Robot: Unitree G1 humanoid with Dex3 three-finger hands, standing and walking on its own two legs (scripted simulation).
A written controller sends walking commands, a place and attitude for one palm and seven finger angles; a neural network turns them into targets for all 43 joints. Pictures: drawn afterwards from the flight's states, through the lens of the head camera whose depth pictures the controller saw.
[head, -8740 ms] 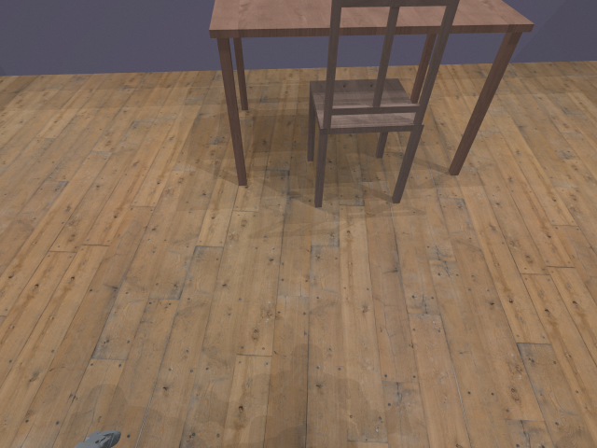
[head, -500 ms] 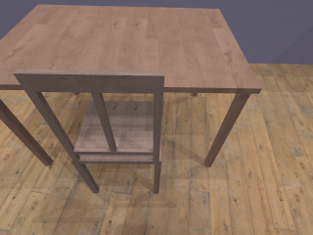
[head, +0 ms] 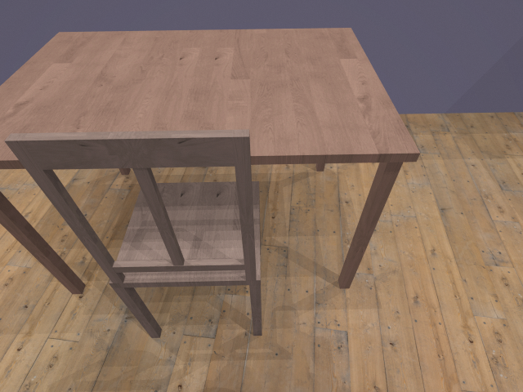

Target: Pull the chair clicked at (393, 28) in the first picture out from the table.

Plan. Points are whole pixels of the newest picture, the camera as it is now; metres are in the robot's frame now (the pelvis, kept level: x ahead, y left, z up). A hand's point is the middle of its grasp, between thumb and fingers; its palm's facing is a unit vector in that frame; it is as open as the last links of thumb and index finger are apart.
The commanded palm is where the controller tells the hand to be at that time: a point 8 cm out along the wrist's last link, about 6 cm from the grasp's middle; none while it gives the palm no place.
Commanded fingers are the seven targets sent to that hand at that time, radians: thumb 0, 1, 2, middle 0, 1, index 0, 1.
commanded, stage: come to a stop and stand still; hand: left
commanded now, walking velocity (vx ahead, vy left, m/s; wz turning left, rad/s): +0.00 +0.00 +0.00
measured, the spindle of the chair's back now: (163, 222) +0.46 +0.24 -0.07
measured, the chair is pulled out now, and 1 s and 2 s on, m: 0.00 0.00 0.00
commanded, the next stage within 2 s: look again from close up in 0.04 s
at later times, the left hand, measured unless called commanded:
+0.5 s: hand out of the picture +0.00 +0.18 -0.17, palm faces +0.02 -0.98 -0.20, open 7.3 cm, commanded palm none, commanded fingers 0.00 0.90 0.90 -0.20 -0.30 -0.20 -0.30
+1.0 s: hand out of the picture +0.01 +0.19 -0.17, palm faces +0.02 -0.98 -0.21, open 7.3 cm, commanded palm none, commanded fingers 0.00 0.90 0.90 -0.20 -0.30 -0.20 -0.30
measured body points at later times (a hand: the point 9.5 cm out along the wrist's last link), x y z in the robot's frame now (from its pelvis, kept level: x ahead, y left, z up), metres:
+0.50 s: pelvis +0.02 +0.01 +0.00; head +0.03 +0.01 +0.45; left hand +0.00 +0.23 -0.16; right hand +0.05 -0.22 -0.16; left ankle +0.02 +0.15 -0.73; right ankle -0.06 -0.09 -0.73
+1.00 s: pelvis +0.02 +0.02 +0.00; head +0.03 +0.02 +0.45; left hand +0.01 +0.24 -0.15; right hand +0.03 -0.21 -0.16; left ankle +0.02 +0.15 -0.73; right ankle -0.06 -0.09 -0.73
